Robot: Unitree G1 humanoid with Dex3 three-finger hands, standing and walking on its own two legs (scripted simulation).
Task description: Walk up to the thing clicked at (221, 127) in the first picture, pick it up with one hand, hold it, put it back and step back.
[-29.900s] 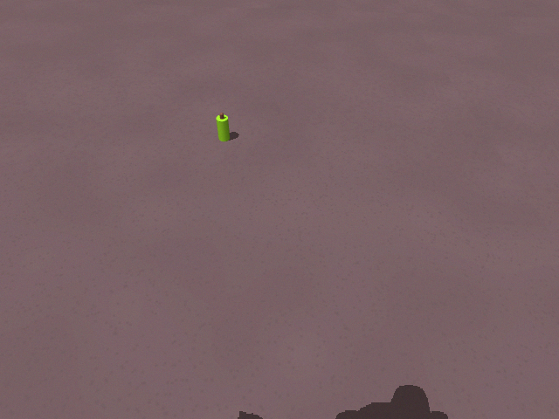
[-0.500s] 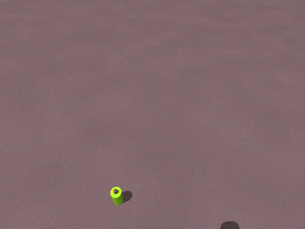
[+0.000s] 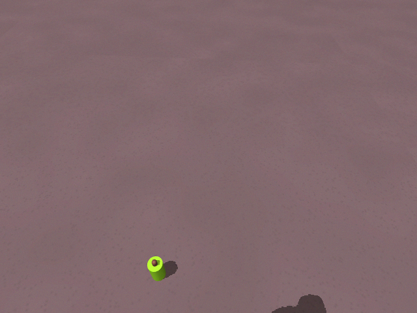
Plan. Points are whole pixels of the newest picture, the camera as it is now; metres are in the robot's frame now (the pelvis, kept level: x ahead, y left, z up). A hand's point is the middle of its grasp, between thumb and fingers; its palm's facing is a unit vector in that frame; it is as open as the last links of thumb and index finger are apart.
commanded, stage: stand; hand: left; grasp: from the side
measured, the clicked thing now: (156, 267) +0.42 +0.21 -0.70
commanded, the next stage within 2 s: step back in 0.66 s
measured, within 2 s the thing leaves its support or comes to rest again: neither
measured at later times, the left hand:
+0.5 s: hand out of the picture +0.08 +0.25 -0.16, palm faces -0.02 -0.94 -0.34, open 7.4 cm
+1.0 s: hand out of the picture +0.09 +0.30 -0.18, palm faces -0.01 -0.93 -0.38, open 7.4 cm
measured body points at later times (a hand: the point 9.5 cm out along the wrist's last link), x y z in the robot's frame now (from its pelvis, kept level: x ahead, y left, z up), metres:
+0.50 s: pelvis +0.01 +0.00 +0.00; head +0.02 -0.01 +0.45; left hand +0.08 +0.29 -0.13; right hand +0.08 -0.30 -0.14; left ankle +0.02 +0.12 -0.75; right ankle -0.01 -0.14 -0.75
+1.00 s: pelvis -0.04 +0.03 -0.03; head +0.02 +0.04 +0.42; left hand +0.09 +0.34 -0.16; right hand +0.04 -0.30 -0.14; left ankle -0.01 +0.12 -0.75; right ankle -0.01 -0.13 -0.74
